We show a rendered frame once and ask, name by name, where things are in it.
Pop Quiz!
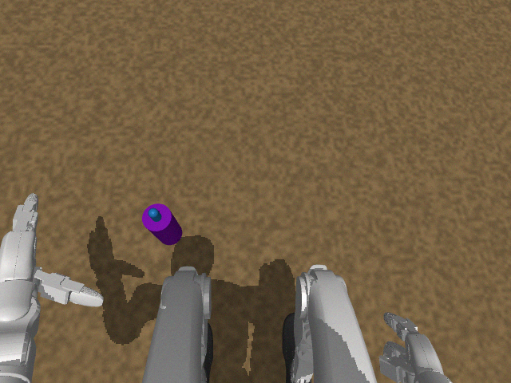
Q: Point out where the left robot arm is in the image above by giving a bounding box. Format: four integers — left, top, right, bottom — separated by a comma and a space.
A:
0, 280, 41, 383

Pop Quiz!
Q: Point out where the left robot hand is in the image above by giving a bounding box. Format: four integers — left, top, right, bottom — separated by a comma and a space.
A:
0, 193, 104, 306

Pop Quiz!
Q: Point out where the right robot hand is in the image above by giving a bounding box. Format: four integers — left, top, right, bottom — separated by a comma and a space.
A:
379, 312, 444, 383

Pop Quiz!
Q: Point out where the bottle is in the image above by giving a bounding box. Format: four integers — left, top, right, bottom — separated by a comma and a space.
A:
142, 203, 182, 245

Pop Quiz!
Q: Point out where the right robot foot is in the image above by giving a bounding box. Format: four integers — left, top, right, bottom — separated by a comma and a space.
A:
282, 313, 311, 383

